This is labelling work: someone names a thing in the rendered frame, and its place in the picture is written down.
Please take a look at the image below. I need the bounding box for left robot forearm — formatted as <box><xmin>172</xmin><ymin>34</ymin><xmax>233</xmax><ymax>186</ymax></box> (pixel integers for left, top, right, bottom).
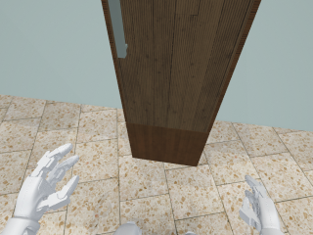
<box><xmin>0</xmin><ymin>216</ymin><xmax>41</xmax><ymax>235</ymax></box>

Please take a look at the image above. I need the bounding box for handle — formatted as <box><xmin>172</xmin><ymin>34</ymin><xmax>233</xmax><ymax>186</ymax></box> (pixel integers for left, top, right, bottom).
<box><xmin>108</xmin><ymin>0</ymin><xmax>128</xmax><ymax>59</ymax></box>

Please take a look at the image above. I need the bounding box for robot right hand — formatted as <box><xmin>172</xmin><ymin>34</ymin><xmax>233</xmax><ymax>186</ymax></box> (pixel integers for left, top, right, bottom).
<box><xmin>239</xmin><ymin>174</ymin><xmax>281</xmax><ymax>232</ymax></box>

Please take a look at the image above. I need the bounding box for cupboard door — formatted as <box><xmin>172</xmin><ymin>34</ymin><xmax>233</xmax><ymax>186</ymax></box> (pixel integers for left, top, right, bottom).
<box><xmin>106</xmin><ymin>0</ymin><xmax>255</xmax><ymax>133</ymax></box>

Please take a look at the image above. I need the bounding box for left robot thigh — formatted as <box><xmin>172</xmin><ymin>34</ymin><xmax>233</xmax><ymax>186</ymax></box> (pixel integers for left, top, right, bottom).
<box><xmin>112</xmin><ymin>223</ymin><xmax>142</xmax><ymax>235</ymax></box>

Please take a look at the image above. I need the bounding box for robot left hand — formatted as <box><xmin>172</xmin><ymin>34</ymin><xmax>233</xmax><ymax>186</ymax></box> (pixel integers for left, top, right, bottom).
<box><xmin>14</xmin><ymin>143</ymin><xmax>80</xmax><ymax>221</ymax></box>

